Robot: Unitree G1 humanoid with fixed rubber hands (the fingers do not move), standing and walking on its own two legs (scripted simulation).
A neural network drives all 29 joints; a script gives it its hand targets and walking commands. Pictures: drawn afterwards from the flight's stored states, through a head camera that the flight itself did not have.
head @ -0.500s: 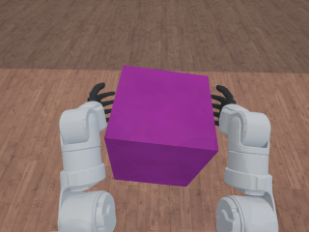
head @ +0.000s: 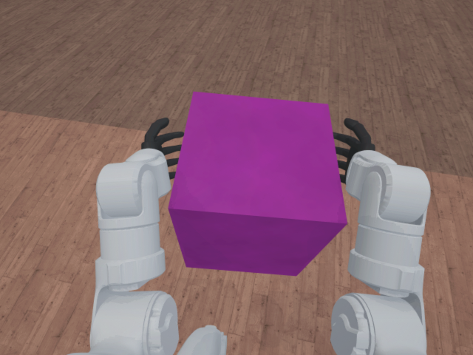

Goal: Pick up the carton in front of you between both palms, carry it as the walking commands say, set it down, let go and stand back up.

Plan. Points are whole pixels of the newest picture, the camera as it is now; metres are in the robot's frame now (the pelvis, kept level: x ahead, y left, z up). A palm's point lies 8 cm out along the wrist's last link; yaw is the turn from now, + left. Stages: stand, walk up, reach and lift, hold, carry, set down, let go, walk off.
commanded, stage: carry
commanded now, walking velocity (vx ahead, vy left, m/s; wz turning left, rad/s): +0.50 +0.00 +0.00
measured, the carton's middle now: (250, 193) +0.37 +0.04 +0.07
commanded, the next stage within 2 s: none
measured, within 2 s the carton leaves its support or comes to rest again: neither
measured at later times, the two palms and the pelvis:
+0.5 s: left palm (210, 32) +0.69 +0.16 +0.20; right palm (356, 42) +0.67 -0.14 +0.20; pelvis +0.32 +0.03 +0.04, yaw -1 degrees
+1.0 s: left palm out of the picture +1.01 +0.18 +0.24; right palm out of the picture +0.99 -0.12 +0.23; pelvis +0.64 +0.04 +0.06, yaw +0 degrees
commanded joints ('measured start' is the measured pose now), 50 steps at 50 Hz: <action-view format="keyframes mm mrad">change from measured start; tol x64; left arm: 1 -784 -949 -657 -119 -430 -6 -182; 50 -683 -938 -525 72 -270 27 -178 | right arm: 1 -620 780 562 -2 240 -24 46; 50 -728 880 605 61 356 -24 91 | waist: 1 -38 -99 -393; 50 -209 239 -533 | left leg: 1 -72 42 -4 -225 45 -8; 7 590 -129 223 -623 117 39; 9 1019 271 -586 -812 -107 238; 24 747 190 -58 -884 347 137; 32 -153 -15 -75 267 -72 17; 46 423 -103 222 -587 139 27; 50 1025 316 -721 -877 53 282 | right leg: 1 372 -251 279 -175 273 -163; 12 -549 -14 150 970 -44 33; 27 229 84 -114 67 142 -24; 29 627 -338 771 -164 -91 -227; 44 273 -214 140 -175 359 -112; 50 -490 37 139 877 -107 46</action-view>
